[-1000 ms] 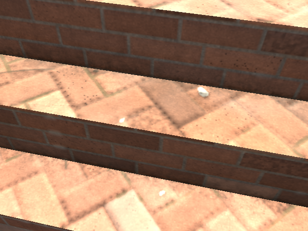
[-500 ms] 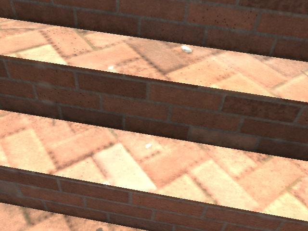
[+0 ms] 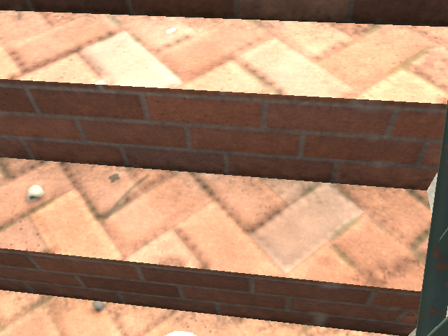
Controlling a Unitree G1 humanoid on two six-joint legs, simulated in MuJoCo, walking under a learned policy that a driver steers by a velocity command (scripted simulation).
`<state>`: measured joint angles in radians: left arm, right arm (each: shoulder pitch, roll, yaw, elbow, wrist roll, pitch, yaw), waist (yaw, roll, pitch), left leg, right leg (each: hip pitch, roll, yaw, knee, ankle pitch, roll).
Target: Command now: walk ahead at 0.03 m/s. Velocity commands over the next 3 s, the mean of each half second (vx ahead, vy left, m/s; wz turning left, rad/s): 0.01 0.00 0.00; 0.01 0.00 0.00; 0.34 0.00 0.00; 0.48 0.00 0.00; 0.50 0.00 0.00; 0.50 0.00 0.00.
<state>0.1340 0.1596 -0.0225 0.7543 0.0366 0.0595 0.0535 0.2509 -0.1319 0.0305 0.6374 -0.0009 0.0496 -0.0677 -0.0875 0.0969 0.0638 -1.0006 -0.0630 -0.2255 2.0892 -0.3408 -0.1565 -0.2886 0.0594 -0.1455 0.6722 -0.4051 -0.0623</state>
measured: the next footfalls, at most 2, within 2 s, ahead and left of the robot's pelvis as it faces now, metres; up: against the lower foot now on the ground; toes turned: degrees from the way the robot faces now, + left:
left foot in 0.16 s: -0.01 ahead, +0.17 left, +0.00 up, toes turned -1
left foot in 0.82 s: -0.09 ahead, +0.17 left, +0.00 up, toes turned +2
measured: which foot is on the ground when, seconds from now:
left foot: up 0.00-0.14, down 0.16-0.68, up 0.70-0.80, down 0.82-1.00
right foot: down 0.00-1.00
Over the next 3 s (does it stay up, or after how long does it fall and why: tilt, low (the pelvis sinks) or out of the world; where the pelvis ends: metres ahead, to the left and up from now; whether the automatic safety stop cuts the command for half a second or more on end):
stays up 0.34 0.15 0.26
